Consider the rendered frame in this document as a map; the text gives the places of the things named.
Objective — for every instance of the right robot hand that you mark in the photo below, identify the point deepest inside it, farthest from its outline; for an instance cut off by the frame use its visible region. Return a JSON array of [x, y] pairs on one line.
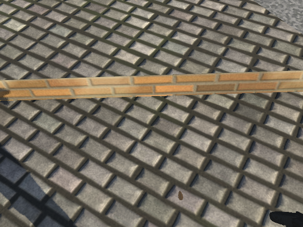
[[288, 219]]

